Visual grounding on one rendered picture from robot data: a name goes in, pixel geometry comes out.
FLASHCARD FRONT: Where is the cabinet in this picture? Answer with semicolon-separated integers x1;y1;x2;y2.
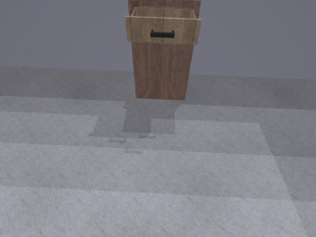
127;0;201;101

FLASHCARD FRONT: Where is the drawer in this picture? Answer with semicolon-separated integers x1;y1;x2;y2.
124;7;201;45

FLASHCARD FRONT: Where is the handle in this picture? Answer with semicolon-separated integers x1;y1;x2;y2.
150;30;175;39

